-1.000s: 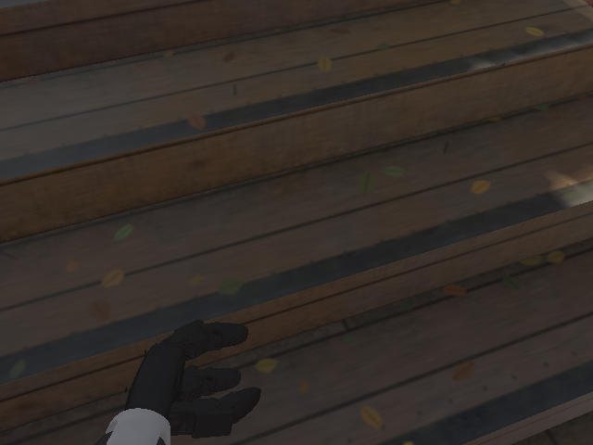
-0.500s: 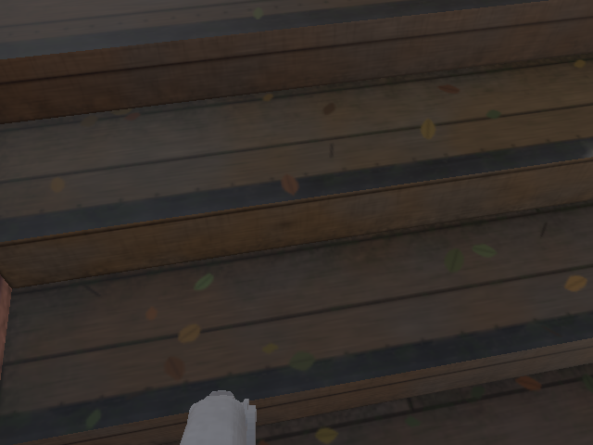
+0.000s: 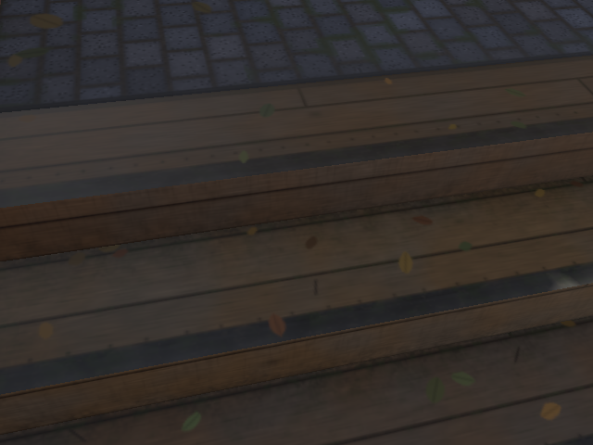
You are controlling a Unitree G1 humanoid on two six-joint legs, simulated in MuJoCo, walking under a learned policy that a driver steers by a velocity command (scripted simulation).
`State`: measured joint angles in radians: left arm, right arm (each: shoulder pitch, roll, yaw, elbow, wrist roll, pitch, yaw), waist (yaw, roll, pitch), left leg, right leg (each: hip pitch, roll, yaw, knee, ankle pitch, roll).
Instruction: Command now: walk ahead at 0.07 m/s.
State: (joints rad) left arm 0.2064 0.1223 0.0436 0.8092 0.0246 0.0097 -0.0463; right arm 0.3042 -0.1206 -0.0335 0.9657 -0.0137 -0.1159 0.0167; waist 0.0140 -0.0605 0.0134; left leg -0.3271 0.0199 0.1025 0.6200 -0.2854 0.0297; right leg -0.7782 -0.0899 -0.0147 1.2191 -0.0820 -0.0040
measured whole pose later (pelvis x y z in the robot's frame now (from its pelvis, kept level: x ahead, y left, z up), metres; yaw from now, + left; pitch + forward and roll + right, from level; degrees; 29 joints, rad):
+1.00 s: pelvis +0.13 +0.00 +0.02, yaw +13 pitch +6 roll -2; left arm -0.07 0.21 0.08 0.62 0.03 -0.05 0.03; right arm 0.30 -0.21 -0.02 0.77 0.01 -0.09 0.03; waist -0.03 0.01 -0.10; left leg -0.28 -0.01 -0.13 0.45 -0.27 0.03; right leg -0.57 -0.02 -0.05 1.09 -0.49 0.06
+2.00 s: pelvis +0.32 +0.20 +0.12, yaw +23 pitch +5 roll +3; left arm 0.13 0.19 0.05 0.99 0.00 -0.03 -0.07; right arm 0.41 -0.15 -0.01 1.09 -0.05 -0.07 0.07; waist -0.01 -0.05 -0.08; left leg -0.48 0.04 0.23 0.83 -0.42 0.04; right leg -1.16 -0.07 0.09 1.96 0.01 -0.19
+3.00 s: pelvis +0.89 +0.28 +0.40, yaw -10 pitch +5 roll +4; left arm 0.22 0.33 0.08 0.91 0.08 -0.09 -0.09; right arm 0.29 -0.22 0.00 0.90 -0.03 -0.07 0.05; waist -0.05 -0.07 -0.09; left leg -0.59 -0.02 0.10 0.94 -0.44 0.05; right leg -0.74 0.06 0.13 1.68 -0.19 -0.15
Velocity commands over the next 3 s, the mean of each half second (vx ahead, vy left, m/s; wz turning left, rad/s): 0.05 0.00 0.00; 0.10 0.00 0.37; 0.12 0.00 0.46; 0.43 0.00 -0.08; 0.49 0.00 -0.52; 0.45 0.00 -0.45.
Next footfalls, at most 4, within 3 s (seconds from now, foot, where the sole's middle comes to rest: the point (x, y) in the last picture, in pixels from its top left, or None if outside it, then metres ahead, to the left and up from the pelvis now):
0.08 right None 0.12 -0.15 -0.76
1.10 right None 0.18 -0.12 -0.76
1.72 left None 0.32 0.32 -0.61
2.34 right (223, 301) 0.68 0.16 -0.46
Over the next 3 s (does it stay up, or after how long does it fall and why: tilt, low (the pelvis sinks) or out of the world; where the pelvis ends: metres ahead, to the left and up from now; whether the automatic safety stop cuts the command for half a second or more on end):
stays up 0.89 0.28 0.40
